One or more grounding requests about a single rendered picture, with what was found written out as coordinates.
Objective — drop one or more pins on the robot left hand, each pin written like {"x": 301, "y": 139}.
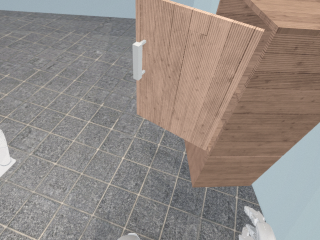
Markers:
{"x": 5, "y": 160}

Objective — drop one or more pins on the handle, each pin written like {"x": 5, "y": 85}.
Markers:
{"x": 137, "y": 51}

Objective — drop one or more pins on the cupboard door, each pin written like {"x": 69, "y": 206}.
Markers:
{"x": 193, "y": 62}

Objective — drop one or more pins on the robot right hand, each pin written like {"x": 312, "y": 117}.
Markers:
{"x": 261, "y": 231}

